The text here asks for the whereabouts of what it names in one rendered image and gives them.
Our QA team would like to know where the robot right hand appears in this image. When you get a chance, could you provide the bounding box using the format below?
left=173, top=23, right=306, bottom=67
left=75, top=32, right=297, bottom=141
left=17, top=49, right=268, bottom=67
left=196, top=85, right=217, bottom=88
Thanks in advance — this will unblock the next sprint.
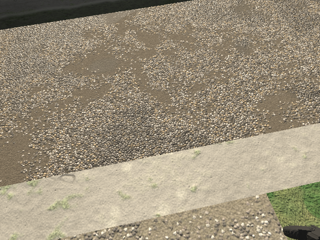
left=283, top=225, right=320, bottom=240

